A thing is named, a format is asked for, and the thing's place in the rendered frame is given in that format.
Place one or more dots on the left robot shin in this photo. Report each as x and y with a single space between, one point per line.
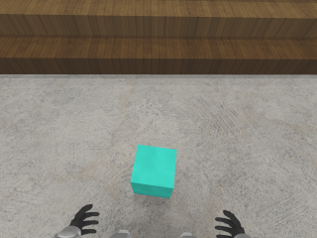
124 231

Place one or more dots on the carton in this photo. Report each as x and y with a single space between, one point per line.
154 171

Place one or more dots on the robot left forearm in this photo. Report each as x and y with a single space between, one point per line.
68 232

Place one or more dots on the robot right hand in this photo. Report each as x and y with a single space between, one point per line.
235 229

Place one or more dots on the robot left hand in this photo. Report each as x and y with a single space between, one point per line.
81 215

